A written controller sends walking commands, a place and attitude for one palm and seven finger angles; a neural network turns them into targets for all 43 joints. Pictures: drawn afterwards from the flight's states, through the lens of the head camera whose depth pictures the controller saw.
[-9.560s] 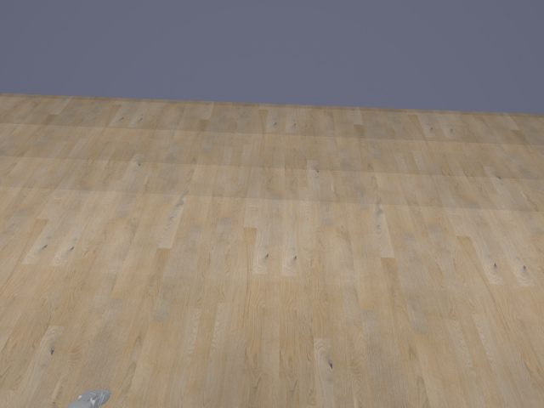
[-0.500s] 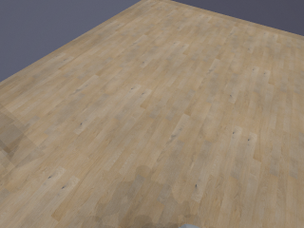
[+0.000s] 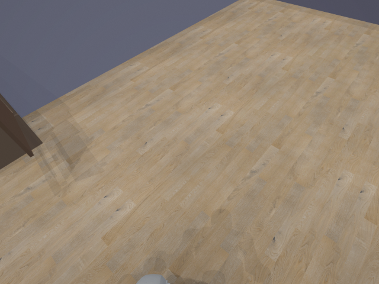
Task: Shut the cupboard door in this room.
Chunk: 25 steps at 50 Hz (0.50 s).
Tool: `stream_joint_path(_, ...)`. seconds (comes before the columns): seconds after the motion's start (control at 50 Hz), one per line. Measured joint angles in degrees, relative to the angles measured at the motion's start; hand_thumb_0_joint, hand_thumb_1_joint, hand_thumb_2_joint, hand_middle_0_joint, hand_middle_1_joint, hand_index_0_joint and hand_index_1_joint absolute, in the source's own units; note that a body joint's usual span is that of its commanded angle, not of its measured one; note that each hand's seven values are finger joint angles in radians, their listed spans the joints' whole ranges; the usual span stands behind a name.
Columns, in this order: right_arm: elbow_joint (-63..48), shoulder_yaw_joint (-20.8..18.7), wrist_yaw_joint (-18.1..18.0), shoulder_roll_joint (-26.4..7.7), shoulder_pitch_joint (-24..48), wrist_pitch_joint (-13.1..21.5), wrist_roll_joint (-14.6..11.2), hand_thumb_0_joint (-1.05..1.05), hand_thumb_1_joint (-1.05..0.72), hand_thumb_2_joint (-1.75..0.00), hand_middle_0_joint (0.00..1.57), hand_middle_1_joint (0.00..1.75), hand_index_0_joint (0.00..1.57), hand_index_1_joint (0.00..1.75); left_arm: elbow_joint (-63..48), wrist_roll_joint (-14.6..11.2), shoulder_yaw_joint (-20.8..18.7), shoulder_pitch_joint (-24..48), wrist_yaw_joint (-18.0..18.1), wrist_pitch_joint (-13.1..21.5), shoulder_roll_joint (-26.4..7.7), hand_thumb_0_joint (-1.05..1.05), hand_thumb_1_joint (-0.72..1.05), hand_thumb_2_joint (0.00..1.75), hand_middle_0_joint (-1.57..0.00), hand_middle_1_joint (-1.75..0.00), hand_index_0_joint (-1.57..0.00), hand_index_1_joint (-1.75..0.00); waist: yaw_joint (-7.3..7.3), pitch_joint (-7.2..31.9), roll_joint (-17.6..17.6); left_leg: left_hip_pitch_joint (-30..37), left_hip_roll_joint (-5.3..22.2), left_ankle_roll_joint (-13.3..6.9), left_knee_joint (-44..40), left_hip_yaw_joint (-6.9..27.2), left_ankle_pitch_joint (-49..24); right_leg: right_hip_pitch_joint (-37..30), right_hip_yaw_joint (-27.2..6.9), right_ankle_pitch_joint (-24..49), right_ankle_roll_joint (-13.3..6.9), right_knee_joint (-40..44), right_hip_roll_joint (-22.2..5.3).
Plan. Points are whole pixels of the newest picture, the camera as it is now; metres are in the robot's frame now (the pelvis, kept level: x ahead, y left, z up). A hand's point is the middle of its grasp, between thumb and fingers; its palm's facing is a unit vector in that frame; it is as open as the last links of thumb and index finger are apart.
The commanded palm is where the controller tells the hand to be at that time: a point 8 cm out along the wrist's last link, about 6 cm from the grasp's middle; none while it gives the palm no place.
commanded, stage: turn or walk to find it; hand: left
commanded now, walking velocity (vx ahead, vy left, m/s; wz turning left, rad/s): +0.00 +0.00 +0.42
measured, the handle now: out of the picture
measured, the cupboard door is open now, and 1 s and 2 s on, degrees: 83 83 83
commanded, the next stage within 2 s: stand and wait in 0.26 s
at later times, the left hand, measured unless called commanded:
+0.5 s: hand out of the picture +0.01 +0.24 -0.17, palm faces +0.19 -0.95 -0.26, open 7.4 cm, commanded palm none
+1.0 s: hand out of the picture -0.10 +0.25 -0.19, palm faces +0.38 -0.90 -0.22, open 7.3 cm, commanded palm none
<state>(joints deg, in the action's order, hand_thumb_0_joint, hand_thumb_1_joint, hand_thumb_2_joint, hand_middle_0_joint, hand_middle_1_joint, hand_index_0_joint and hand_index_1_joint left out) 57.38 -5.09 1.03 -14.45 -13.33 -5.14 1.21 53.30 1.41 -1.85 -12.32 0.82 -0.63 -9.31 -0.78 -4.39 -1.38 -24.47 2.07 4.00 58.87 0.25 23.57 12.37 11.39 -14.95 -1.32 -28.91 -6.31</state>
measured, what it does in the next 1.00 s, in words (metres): steps on the spot, turning left: left foot, then right foot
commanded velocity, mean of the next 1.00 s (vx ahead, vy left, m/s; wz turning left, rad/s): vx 0.00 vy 0.00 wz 0.33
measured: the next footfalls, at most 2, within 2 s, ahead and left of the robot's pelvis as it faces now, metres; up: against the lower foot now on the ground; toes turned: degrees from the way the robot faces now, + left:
left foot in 0.16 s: +0.01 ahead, +0.16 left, +0.00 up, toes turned +9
right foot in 0.54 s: +0.04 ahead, -0.09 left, +0.00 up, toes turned +4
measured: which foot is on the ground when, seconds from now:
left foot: up 0.00-0.14, down 0.16-0.56, up 0.58-0.92, down 0.94-1.00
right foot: down 0.00-0.16, up 0.18-0.52, down 0.54-0.94, up 0.96-1.00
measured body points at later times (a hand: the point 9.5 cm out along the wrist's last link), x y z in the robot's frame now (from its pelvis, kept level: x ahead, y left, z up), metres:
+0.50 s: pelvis -0.02 +0.03 +0.00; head -0.01 +0.03 +0.45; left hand +0.00 +0.29 -0.15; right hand +0.10 -0.19 -0.15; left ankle -0.03 +0.15 -0.74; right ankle +0.00 -0.09 -0.72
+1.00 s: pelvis -0.07 +0.04 -0.02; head -0.05 +0.07 +0.43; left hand -0.11 +0.30 -0.18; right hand +0.06 -0.19 -0.15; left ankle -0.09 +0.14 -0.74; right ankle -0.01 -0.09 -0.72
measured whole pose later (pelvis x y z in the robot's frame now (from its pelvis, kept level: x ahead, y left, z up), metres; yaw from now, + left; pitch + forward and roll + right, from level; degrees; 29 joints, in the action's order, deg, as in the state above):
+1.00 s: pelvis -0.07 +0.04 -0.02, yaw +19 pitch -1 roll +0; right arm 58.0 -3.7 0.4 -11.4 -12.4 -2.3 1.0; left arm 57.1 1.0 -4.0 -12.9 1.0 -3.2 -13.5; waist 0.3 -5.0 3.4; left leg -15.4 0.2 -1.5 35.3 -4.2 17.7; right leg 20.5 8.3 -25.1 2.7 -45.3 -8.3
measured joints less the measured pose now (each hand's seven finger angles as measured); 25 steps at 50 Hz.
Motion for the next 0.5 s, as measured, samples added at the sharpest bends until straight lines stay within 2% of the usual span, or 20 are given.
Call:
stream_joint_path(0.1, -0.1, 0.9, -0.2, 0.7, 2.0, 0.6, -0.5, 0.01, -0.91, -0.9, 0.19, 0.3, 0.2, 0.3, 1.1, 0.3, -0.6, -1.0, -0.2, -0.1, -1.6, 0.01, 0.9, 0.9, -0.2, -0.3, -0.21, -0.3, 1.49, -0.8, 1.8, 5.9, 0.3, -0.5, -13.5, -2.6, 2.3, 1.7, 1.9, -0.5, 1.1, -2.3, -2.0)
stream_joint_path(0.16, -1.4, 1.4, -0.2, 0.8, 2.9, 2.0, -0.6, 0.01, -0.91, -0.9, 0.19, 0.3, 0.2, 0.3, 1.9, -0.2, -1.2, -2.0, -0.3, -0.8, -3.0, 0.01, 0.9, 0.9, -0.2, -0.3, -0.21, -0.3, 1.55, -0.4, 2.3, 10.8, 0.1, -1.7, -25.9, -3.9, -5.5, 3.9, 3.3, -2.3, 2.5, -6.7, -3.3)
stream_joint_path(0.18, -1.6, 1.4, -0.3, 1.4, 3.5, 2.5, -0.5, 0.0, -0.91, -0.9, 0.19, 0.3, 0.2, 0.3, 2.2, -0.4, -1.6, -1.9, -0.3, -1.3, -3.8, 0.01, 0.9, 0.9, -0.2, -0.3, -0.21, -0.3, 1.69, -0.6, 3.4, 10.4, -0.6, -2.7, -25.7, -4.0, -6.2, 5.4, 2.1, -5.3, 3.4, -10.0, -3.8)
stream_joint_path(0.22, -2.1, 1.8, -0.4, 2.4, 4.2, 3.2, -0.2, 0.0, -0.91, -0.9, 0.19, 0.3, 0.2, 0.3, 2.9, -0.4, -2.0, -1.8, 0.0, -2.8, -5.0, 0.01, 0.91, 0.9, -0.2, -0.3, -0.21, -0.3, 2.02, -0.8, 4.5, 9.8, -1.3, -4.3, -24.3, -4.0, -5.2, 8.9, -2.2, -12.3, 4.3, -18.7, -2.5)
stream_joint_path(0.26, -2.5, 2.2, -0.9, 3.0, 4.3, 3.5, -0.1, 0.0, -0.91, -0.9, 0.19, 0.3, 0.2, 0.3, 3.6, -0.5, -2.3, -1.3, -0.1, -3.6, -5.6, 0.01, 0.91, 0.9, -0.2, -0.3, -0.2, -0.3, 1.91, -0.4, 4.3, 10.2, -1.4, -5.0, -25.7, -3.1, -5.5, 11.7, -4.9, -12.8, 4.7, -26.2, -0.7)
stream_joint_path(0.32, -2.3, 2.7, -1.3, 3.5, 4.4, 3.6, -0.1, 0.0, -0.91, -0.9, 0.2, 0.3, 0.2, 0.3, 3.5, -0.5, -2.4, -0.7, -0.5, -3.3, -5.8, 0.01, 0.91, 0.9, -0.2, -0.3, -0.2, -0.3, 2.05, 0.1, 3.7, 11.3, -1.8, -5.2, -29.2, -2.0, -7.8, 13.6, -7.0, -9.8, 5.2, -30.6, 0.6)
stream_joint_path(0.42, -1.7, 3.0, -1.6, 4.1, 4.4, 3.9, -0.1, 0.0, -0.91, -0.9, 0.2, 0.3, 0.2, 0.3, 3.0, -0.6, -1.6, 0.1, -0.3, -2.5, -4.9, 0.01, 0.91, 0.9, -0.2, -0.3, -0.2, -0.3, 1.92, 1.0, 2.6, 12.6, -2.6, -5.2, -32.7, -1.1, -10.1, 11.4, -8.6, -9.3, 5.6, -25.1, 1.6)
stream_joint_path(0.5, -0.7, 3.0, -1.6, 4.3, 4.0, 3.9, 0.0, 0.0, -0.91, -0.9, 0.2, 0.3, 0.2, 0.3, 3.3, -0.8, -0.6, 0.6, -0.1, -1.6, -3.4, 0.01, 0.91, 0.9, -0.2, -0.3, -0.2, -0.3, 1.38, 1.6, 1.5, 12.4, -2.8, -4.5, -32.0, -0.6, -10.0, 5.9, -8.3, -7.7, 5.1, -12.7, 2.5)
